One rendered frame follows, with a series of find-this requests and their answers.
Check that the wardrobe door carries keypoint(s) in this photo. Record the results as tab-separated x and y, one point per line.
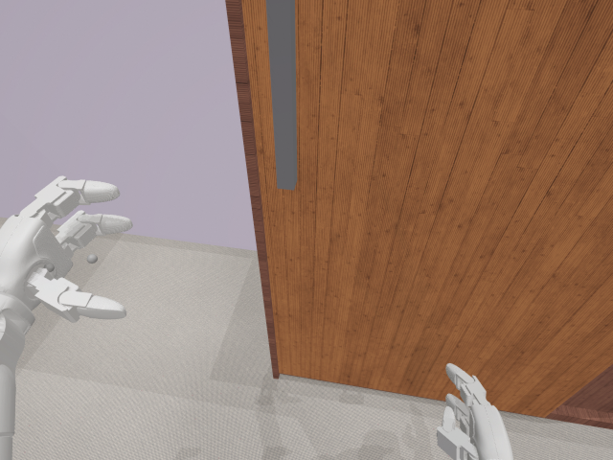
454	195
597	394

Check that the robot right hand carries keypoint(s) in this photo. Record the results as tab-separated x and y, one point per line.
481	425

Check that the handle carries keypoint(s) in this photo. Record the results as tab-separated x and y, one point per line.
282	59

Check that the left robot forearm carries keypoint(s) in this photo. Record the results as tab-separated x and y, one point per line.
15	321

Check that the robot left hand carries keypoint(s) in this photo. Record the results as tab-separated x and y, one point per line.
27	244

